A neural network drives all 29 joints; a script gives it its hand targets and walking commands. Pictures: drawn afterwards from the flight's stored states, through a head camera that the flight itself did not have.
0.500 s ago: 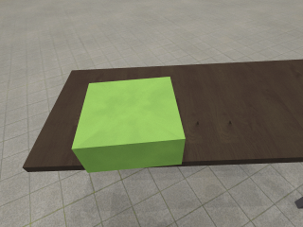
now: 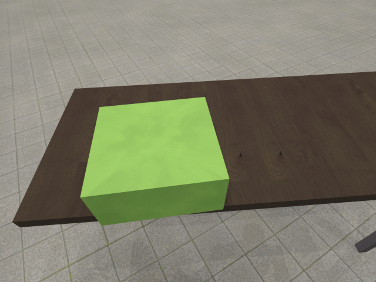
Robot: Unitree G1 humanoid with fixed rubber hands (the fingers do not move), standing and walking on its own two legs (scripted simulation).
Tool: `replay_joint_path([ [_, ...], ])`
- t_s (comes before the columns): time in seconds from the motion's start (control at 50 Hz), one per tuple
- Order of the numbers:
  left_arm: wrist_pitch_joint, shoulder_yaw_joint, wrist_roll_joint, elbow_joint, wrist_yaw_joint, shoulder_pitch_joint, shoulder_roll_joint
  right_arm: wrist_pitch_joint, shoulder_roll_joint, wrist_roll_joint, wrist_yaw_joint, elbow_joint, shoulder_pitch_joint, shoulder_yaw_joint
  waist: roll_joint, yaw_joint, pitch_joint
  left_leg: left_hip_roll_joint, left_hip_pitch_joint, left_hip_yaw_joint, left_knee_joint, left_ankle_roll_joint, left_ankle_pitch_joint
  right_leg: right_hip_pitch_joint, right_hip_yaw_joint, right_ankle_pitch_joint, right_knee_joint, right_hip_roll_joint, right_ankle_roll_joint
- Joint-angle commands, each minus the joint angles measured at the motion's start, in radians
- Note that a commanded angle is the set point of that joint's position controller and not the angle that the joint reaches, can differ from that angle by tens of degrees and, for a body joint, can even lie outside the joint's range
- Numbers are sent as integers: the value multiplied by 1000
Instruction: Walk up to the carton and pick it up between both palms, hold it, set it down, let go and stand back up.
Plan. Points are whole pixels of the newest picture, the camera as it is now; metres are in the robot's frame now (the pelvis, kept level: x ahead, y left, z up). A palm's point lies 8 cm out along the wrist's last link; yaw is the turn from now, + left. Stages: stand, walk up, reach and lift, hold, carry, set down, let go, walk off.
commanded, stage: walk up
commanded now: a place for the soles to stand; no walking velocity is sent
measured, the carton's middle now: (158, 155) +0.45 +0.11 -0.01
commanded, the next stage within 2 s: none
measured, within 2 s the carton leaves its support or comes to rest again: neither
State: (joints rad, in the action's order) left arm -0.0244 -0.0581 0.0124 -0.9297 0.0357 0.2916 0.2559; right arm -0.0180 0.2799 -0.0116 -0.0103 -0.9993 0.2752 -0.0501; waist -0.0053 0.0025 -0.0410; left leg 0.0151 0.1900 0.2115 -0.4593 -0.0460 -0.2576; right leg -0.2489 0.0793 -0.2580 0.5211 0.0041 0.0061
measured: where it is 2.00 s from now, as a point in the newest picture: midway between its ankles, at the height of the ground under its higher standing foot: outside the picture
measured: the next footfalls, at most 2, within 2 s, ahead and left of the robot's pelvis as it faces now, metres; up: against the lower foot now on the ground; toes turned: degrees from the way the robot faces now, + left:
left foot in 1.50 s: -0.01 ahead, +0.22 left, +0.00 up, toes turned -8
right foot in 1.92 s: +0.03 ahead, -0.08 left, +0.00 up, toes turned +12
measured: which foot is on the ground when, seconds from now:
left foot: down 0.00-1.00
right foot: down 0.00-1.00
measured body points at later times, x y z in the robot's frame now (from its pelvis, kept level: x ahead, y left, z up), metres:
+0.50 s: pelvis -0.02 +0.00 -0.01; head -0.01 -0.01 +0.44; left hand +0.03 +0.27 -0.13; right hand +0.00 -0.28 -0.15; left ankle +0.00 +0.08 -0.74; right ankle +0.01 -0.13 -0.74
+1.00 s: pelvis -0.01 +0.01 -0.01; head +0.01 +0.00 +0.44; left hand +0.08 +0.27 -0.14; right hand +0.01 -0.26 -0.15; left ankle +0.00 +0.08 -0.74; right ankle +0.01 -0.12 -0.74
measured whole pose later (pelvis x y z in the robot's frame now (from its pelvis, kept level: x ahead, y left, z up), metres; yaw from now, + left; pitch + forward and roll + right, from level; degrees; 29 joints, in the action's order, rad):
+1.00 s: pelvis -0.01 +0.01 -0.01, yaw -7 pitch -1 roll +1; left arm -0.02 -0.04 0.01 -0.85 0.05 0.31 0.26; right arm -0.06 0.31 -0.01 0.00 -0.92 0.26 -0.04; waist 0.00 0.00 -0.05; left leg 0.05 0.22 0.33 -0.56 -0.06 -0.32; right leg -0.33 0.15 -0.28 0.63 0.02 0.02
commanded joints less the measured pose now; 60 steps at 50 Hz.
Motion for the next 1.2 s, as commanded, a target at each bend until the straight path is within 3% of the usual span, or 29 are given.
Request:
replay_joint_path([
  [0.0, -6, 24, -6, 31, 9, 60, 118, -5, 123, 0, -3, 33, 47, 26, 20, 3, 42, 140, -114, -128, 52, -22, 182, -71, 72, 298, -29, -93, -67],
  [0.02, -4, 26, -2, 34, 11, 49, 114, -8, 121, -2, -1, 30, 47, 26, -10, -6, 33, 140, -93, -127, 50, -26, 169, -66, 82, 299, -27, -95, -70],
  [0.1, 6, 33, -2, 43, 12, 47, 123, -16, 135, -6, -2, 40, 30, 28, 12, -6, -5, 157, -48, -133, 95, -32, 56, -87, 69, 185, -9, -70, -61],
  [0.14, 4, 30, -2, 54, 10, 49, 125, -19, 129, 0, -4, 43, 26, 28, -22, 0, -10, 152, -44, -131, 88, -37, 24, -95, 81, 167, -8, -64, -63],
  [0.24, 2, 41, -2, 54, 12, 68, 146, -23, 139, -7, 1, 46, 29, 29, -13, -3, -9, 141, -64, -127, 73, -27, -40, -126, 124, 158, -49, -76, -72],
  [0.34, 4, 39, -7, 69, 9, 65, 144, -29, 151, 4, 3, 52, 12, 34, -11, 11, -37, 144, -12, -143, 103, -40, -199, -162, 146, -66, -56, -54, -68],
  [0.38, 4, 41, -2, 64, 10, 80, 137, -29, 154, -3, 2, 56, 12, 37, -28, 15, -59, 149, -8, -132, 99, -46, -199, -174, 135, -39, -50, -46, -68],
  [0.42, -1, 45, -5, 82, 12, 81, 149, -28, 144, -3, 5, 61, 14, 35, -40, 13, -52, 129, -14, -119, 60, -36, -148, -188, 170, -1, -74, -62, -74],
  [0.48, 0, 51, -6, 79, 12, 91, 171, -29, 133, -5, 7, 67, 48, 34, -76, -2, -32, 97, -56, -129, 6, -22, -163, -242, 265, -123, -152, -97, -98],
  [0.5, 2, 51, -11, 78, 12, 72, 182, -30, 139, 1, 7, 72, 59, 35, -121, -10, -31, 98, -64, -127, -8, -13, -141, -245, 277, -122, -157, -96, -109],
  [0.54, 5, 54, -8, 96, 11, 43, 165, -22, 143, 0, 6, 69, 81, 37, -105, -18, 8, 107, -76, -150, 12, -14, -123, -233, 258, -89, -140, -89, -104],
  [0.56, 5, 46, -3, 97, 9, 54, 153, -21, 142, -3, 4, 68, 75, 33, -52, -8, -7, 110, -92, -138, 25, -21, -110, -251, 255, -65, -126, -81, -95],
  [0.58, 5, 47, 0, 87, 8, 55, 152, -21, 140, -6, 1, 72, 76, 37, -67, -17, -11, 124, -98, -150, 38, -27, -90, -256, 233, -4, -92, -75, -95],
  [0.64, 7, 40, -2, 91, 9, 74, 103, -21, 176, 2, -8, 80, 41, 45, 40, 12, -19, 220, -39, -157, 156, -52, -136, -188, 61, 30, 70, 6, -51],
  [0.66, 6, 30, 2, 97, 9, 73, 88, -21, 167, 7, -6, 78, 39, 39, 29, 10, -32, 233, -11, -151, 167, -56, -79, -162, 32, 40, 89, 7, -38],
  [0.7, 10, 43, 8, 101, 13, 84, 102, -21, 168, 1, -4, 98, 20, 40, 65, 20, -50, 254, 56, -122, 178, -69, -110, -119, 25, 26, 128, -2, -43],
  [0.76, 9, 42, 4, 112, 13, 85, 114, -27, 162, 0, 2, 102, 19, 41, 27, 4, -25, 222, 78, -105, 146, -81, -189, -78, 64, 20, 91, -10, -52],
  [0.8, 6, 48, 0, 104, 14, 85, 131, -35, 148, -2, 6, 105, 15, 32, -5, 7, -35, 183, 32, -82, 92, -54, -128, -126, 110, 82, 27, -39, -76],
  [0.82, 6, 47, 0, 110, 16, 87, 135, -36, 158, -3, 7, 108, 24, 32, 34, 5, -43, 177, 16, -82, 80, -46, -89, -137, 114, 132, 27, -47, -70],
  [0.84, 4, 44, 2, 104, 15, 88, 141, -35, 152, 0, 8, 98, 29, 30, 26, 7, -48, 169, -7, -61, 61, -38, -32, -153, 113, 209, 23, -48, -72],
  [0.86, 1, 46, 0, 109, 16, 91, 141, -37, 152, 0, 6, 105, 43, 35, -32, -2, -6, 160, -50, -77, 49, -42, 8, -162, 119, 222, 37, -50, -72],
  [0.94, 1, 44, 8, 121, 22, 99, 139, -40, 163, -5, 7, 110, 49, 41, -6, -3, 66, 162, -140, -61, -16, -47, 189, -160, 116, 307, 73, -52, -78],
  [1.0, 11, 45, 1, 132, 24, 75, 138, -44, 155, -2, 5, 125, 42, 34, -7, -10, 46, 172, -84, -50, -6, -51, 144, -138, 105, 289, 103, -38, -78],
  [1.04, 16, 48, 0, 136, 24, 91, 136, -50, 169, -7, 7, 136, 11, 39, -33, 11, 26, 191, -36, -59, 2, -69, 65, -133, 104, 247, 115, -34, -71],
  [1.08, 17, 48, -2, 154, 21, 77, 141, -55, 176, -8, 10, 147, 18, 45, -22, -3, 30, 172, -22, -82, -13, -61, -43, -145, 168, 167, 74, -53, -92],
  [1.1, 18, 52, 1, 161, 20, 71, 158, -58, 155, -7, 10, 150, 21, 41, -63, 0, 15, 154, -12, -77, -33, -50, -74, -177, 196, 132, 39, -64, -103],
  [1.12, 18, 54, -3, 156, 20, 67, 158, -60, 160, -7, 12, 152, 19, 40, -40, 0, -7, 143, -10, -78, -40, -43, -117, -193, 239, 91, -1, -76, -111],
  [1.16, 13, 85, -7, 152, 41, 104, 231, -72, 173, -17, 24, 176, -24, 43, -77, 34, -69, 78, 53, -79, -204, -5, -64, -212, 415, 178, -105, -182, -170],
  [1.18, 13, 93, -7, 144, 46, 106, 257, -74, 150, -12, 28, 179, -11, 41, -133, 19, -49, 32, 101, -103, -260, 19, -172, -188, 519, 173, -161, -233, -212],
])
